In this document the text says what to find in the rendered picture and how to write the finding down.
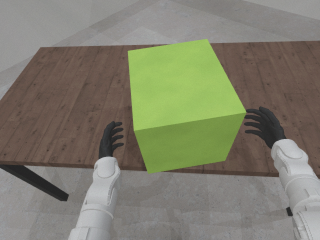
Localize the robot right upper arm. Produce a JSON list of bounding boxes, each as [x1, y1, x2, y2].
[[292, 210, 320, 240]]

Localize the table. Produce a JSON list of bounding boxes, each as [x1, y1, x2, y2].
[[0, 40, 320, 216]]

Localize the carton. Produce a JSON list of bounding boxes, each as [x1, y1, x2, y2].
[[128, 39, 247, 174]]

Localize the left robot hand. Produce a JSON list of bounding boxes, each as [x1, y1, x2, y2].
[[98, 121, 124, 159]]

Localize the left robot forearm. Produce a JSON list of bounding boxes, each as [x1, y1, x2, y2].
[[68, 156, 122, 240]]

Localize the right robot forearm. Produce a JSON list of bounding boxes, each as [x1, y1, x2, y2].
[[271, 139, 320, 215]]

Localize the right robot hand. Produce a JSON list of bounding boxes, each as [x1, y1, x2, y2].
[[244, 106, 287, 149]]

